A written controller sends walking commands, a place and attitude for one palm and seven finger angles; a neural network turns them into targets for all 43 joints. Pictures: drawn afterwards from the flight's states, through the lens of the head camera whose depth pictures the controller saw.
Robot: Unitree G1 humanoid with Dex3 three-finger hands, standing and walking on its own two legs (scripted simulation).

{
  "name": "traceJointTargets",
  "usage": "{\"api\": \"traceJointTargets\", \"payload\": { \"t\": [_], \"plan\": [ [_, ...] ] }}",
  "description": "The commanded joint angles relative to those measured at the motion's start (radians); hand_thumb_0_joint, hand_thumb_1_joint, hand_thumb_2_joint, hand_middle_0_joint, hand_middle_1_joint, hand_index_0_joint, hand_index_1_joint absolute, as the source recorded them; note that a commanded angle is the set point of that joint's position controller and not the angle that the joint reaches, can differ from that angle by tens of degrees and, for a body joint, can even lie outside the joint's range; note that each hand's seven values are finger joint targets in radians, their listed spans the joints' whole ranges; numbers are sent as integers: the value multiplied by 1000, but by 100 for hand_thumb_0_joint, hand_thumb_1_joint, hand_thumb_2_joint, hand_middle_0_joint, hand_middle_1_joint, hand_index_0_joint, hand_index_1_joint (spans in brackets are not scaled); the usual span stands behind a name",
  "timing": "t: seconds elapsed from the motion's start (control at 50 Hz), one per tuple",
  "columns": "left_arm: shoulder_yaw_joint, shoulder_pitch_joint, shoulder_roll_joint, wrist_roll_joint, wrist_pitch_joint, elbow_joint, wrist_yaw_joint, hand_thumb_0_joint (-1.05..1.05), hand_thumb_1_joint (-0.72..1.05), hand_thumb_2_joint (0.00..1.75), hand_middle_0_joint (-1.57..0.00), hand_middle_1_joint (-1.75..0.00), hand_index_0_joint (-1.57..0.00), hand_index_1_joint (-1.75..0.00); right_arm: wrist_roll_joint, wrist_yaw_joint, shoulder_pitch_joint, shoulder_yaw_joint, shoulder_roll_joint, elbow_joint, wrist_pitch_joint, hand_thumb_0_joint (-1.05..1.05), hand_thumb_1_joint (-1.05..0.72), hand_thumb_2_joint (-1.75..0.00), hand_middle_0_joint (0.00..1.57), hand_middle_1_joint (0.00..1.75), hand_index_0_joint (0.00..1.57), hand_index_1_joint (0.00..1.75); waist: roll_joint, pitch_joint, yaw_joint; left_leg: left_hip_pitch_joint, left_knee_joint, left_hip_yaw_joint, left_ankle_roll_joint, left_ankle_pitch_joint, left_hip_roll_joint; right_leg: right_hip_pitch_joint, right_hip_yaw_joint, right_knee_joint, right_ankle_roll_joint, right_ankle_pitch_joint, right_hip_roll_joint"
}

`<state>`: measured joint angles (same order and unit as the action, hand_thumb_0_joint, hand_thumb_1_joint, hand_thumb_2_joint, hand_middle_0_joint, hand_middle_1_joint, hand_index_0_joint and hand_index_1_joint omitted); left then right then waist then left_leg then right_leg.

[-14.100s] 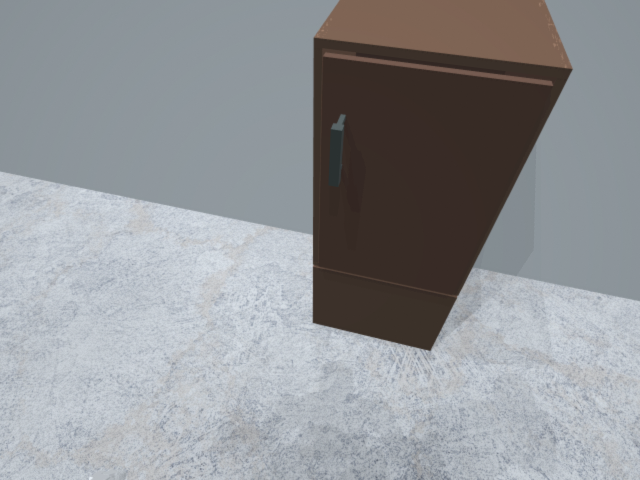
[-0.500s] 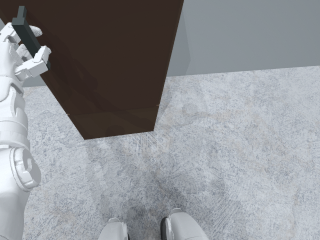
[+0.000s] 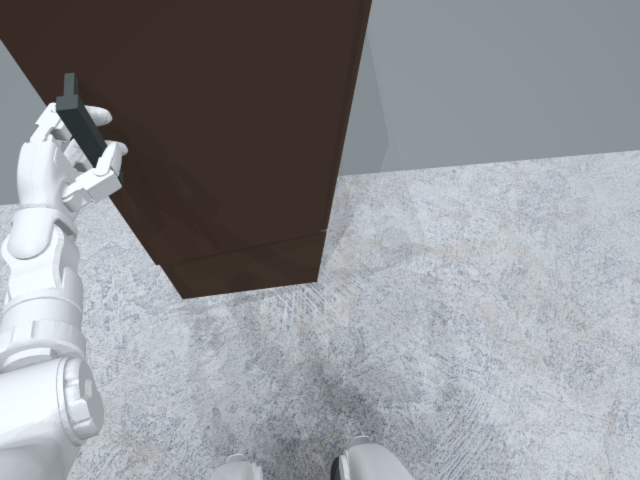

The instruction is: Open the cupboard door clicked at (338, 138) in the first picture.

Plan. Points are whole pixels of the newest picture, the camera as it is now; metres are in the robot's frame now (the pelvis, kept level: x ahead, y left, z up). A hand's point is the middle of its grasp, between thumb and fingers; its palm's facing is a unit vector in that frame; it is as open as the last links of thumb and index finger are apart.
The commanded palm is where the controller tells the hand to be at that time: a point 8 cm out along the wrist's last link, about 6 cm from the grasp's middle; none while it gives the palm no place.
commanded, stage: pull the door open along its arc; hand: left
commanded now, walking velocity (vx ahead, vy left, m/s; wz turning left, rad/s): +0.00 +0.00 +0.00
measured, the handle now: (93, 133) +0.53 +0.25 +0.07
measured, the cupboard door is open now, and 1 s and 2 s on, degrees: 6 48 50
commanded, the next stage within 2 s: open thumb and fingers to let go in 0.68 s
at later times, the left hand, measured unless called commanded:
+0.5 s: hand (187, 258) +0.36 +0.12 +0.07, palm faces +0.50 -0.87 +0.00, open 6.3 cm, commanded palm +0.29 +0.14 +0.07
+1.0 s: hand (254, 299) +0.31 +0.05 +0.07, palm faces +0.48 -0.87 -0.04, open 6.8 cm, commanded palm +0.26 +0.09 +0.07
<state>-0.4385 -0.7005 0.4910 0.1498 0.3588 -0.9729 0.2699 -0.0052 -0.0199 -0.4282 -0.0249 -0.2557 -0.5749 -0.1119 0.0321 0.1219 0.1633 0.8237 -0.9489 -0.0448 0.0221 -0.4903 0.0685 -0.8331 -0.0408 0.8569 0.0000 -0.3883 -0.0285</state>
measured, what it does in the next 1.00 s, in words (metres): shifts its weight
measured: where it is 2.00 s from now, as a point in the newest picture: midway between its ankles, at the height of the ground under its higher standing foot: outside the picture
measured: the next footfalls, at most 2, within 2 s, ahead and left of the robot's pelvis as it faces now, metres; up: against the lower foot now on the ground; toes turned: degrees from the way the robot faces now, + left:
none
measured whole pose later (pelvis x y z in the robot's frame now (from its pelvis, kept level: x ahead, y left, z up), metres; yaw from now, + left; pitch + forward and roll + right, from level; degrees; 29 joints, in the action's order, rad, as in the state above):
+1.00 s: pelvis -0.01 -0.05 +0.01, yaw +6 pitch +9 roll +1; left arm 0.15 -0.06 -0.12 -0.10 0.21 -0.28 -0.61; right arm -0.08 0.00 -0.17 0.00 -0.17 -0.61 -0.02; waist 0.03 0.13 0.00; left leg 0.59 -0.86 0.03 -0.05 -0.44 0.03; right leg -0.61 -0.11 0.88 -0.07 -0.43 0.01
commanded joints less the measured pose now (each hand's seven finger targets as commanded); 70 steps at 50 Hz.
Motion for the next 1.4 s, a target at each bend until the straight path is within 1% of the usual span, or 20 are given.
{"api": "traceJointTargets", "payload": {
  "t": [0.0,0.06,0.08,0.1,0.12,0.26,0.28,0.32,0.36,0.44,0.54,0.66,0.7,0.76,0.9,1.04,1.08,1.16,1.2,1.38],
  "plan": [
    [6,-70,166,51,48,325,-2,0,90,90,-40,-135,-40,-135,15,3,-82,72,-166,103,33,0,-90,-90,20,30,20,30,82,454,-90,-281,113,42,3,655,-39,365,-3,-37,-18,546,-21],
    [48,51,84,69,39,404,-26,0,90,90,-40,-135,-40,-135,23,-4,-47,75,-158,118,45,0,-90,-90,20,30,20,30,36,388,-102,-266,134,34,1,624,-41,376,-9,-48,-17,531,-20],
    [-75,36,70,119,36,490,-166,0,90,90,-40,-135,-40,-135,17,-5,-10,76,-129,129,59,0,-90,-90,20,30,20,30,58,366,-171,-237,139,37,-12,625,-49,376,-23,-55,-19,516,-22],
    [15,98,-44,99,24,487,-239,0,90,90,-40,-135,-40,-135,14,-14,-2,76,-123,122,73,0,-90,-90,20,30,20,30,46,347,-138,-248,144,32,-19,603,-48,357,-28,-53,-13,490,-21],
    [25,125,-88,84,20,498,-301,0,90,90,-40,-135,-40,-135,9,-20,-1,78,-121,111,84,0,-90,-90,20,30,20,30,8,328,-138,-240,148,35,-26,585,-45,345,-38,-50,-13,467,-19],
    [226,178,-340,-131,9,688,-694,0,90,90,-40,-135,-40,-135,-40,-40,80,80,-85,99,104,0,-90,-90,20,30,20,30,12,345,-143,-287,150,36,-34,554,-48,352,-36,-33,-26,420,1],
    [266,185,-374,-162,0,688,-734,0,90,90,-40,-135,-40,-135,-48,-39,89,82,-85,99,104,0,-90,-90,20,30,20,30,-36,339,-130,-283,148,39,-28,531,-48,351,-37,-42,-25,413,0],
    [342,171,-439,-207,-11,726,-787,0,90,90,-40,-135,-40,-135,-54,-35,114,85,-75,97,106,0,-90,-90,20,30,20,30,-31,343,-122,-290,151,35,-27,488,-52,362,-30,-48,-26,406,6],
    [414,190,-493,-239,-17,745,-804,0,90,90,-40,-135,-40,-135,-59,-29,128,85,-68,93,109,0,-90,-90,20,30,20,30,-67,321,-114,-298,157,37,-24,470,-52,371,-31,-61,-27,405,10],
    [526,267,-579,-255,-20,842,-802,0,90,90,-40,-135,-40,-135,-58,-17,180,81,-46,106,116,0,-90,-90,20,30,20,30,-38,311,-124,-331,166,35,-24,453,-53,390,-26,-74,-32,395,17],
    [621,385,-662,-253,-37,927,-820,0,90,90,-40,-135,-40,-135,-62,-10,230,72,-27,125,129,0,-90,-90,20,30,20,30,-54,271,-135,-335,171,36,-22,429,-59,411,-27,-87,-34,389,25],
    [695,587,-711,-299,-78,1026,-860,0,90,90,-40,-135,-40,-135,-64,-13,276,64,-6,158,138,0,-90,-90,20,30,20,30,-99,250,-156,-319,167,37,-20,398,-67,445,-20,-96,-35,393,35],
    [694,570,-701,-297,-95,1044,-870,0,90,90,-40,-135,-40,-135,-61,-7,294,56,-3,155,137,0,-90,-90,20,30,20,30,-68,228,-154,-312,168,41,-21,373,-71,436,-15,-103,-36,371,38],
    [629,389,-651,-281,-105,997,-905,0,90,90,-40,-135,-40,-135,-68,15,319,45,-4,122,136,0,-90,-90,20,30,20,30,-101,182,-131,-279,152,47,-18,285,-81,386,14,-135,-21,275,52],
    [586,411,-635,-267,-92,934,-889,0,41,69,-36,-130,-36,-130,-74,32,323,50,5,107,131,0,-90,-90,20,30,20,30,-133,241,-151,-259,148,43,-19,269,-91,449,67,-160,-1,317,79],
    [573,364,-616,-267,-54,904,-863,0,-8,48,-33,-124,-33,-124,-73,34,311,55,1,99,136,0,-90,-90,20,30,20,30,-123,248,-142,-242,139,42,-17,246,-91,442,90,-164,4,298,89],
    [569,372,-611,-261,-56,870,-858,0,-22,42,-32,-123,-32,-123,-69,35,313,54,-3,101,134,0,-90,-90,20,30,20,30,-155,224,-140,-228,147,48,-17,227,-89,436,93,-179,2,255,90],
    [577,306,-625,-257,-44,857,-864,0,-50,30,-30,-120,-30,-120,-69,35,316,56,-7,98,141,0,-90,-90,20,30,20,30,-133,211,-133,-233,147,43,-14,202,-90,398,86,-185,-2,175,85],
    [576,292,-624,-261,-38,847,-871,0,-50,30,-30,-120,-30,-120,-70,36,315,59,-8,95,143,0,-90,-90,20,30,20,30,-140,216,-134,-233,150,45,-12,200,-89,389,79,-181,-7,151,80],
    [571,251,-628,-276,-47,808,-903,0,-50,30,-22,-75,-22,-75,-73,35,310,60,-13,92,145,0,-90,-90,20,30,20,30,-143,223,-134,-232,153,43,-10,206,-85,367,45,-160,-19,130,61]
  ]
}}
